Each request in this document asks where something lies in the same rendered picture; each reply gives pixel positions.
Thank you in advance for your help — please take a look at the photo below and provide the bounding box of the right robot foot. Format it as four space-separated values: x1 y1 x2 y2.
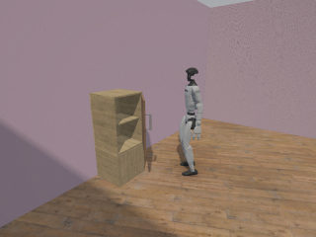
180 161 196 166

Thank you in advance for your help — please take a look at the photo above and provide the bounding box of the cupboard door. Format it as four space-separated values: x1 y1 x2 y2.
141 94 146 157

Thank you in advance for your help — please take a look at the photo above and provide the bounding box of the robot left upper arm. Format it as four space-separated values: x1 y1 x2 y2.
192 86 203 108

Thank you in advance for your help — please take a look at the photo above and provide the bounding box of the robot left forearm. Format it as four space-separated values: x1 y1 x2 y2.
196 104 203 126

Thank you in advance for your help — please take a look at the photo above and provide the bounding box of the robot right thigh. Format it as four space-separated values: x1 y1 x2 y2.
179 116 187 144

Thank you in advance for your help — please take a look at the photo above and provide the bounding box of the robot left hand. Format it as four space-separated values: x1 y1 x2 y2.
193 126 201 140

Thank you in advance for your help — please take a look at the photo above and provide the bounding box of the handle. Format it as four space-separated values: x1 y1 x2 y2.
146 114 152 130

